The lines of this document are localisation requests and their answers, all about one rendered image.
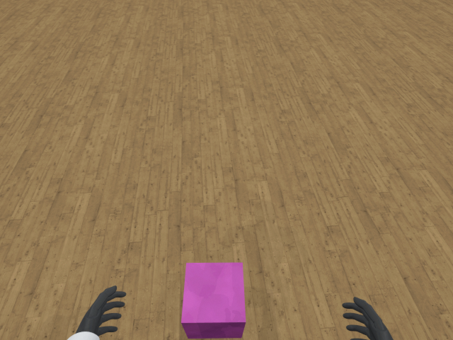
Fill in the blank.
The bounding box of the left robot hand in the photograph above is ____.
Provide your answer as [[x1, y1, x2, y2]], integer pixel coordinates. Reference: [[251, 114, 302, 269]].
[[76, 285, 126, 336]]

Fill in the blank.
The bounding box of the right robot hand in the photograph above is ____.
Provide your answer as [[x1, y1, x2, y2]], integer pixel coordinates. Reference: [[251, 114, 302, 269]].
[[342, 297, 393, 340]]

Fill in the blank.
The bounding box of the carton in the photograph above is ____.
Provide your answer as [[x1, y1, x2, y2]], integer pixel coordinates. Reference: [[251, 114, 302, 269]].
[[181, 263, 246, 339]]

